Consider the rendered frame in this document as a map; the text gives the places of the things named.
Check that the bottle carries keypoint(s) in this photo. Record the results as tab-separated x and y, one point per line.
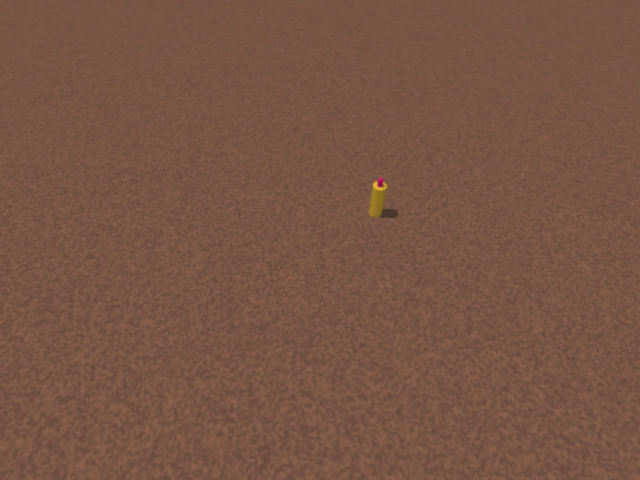
377	198

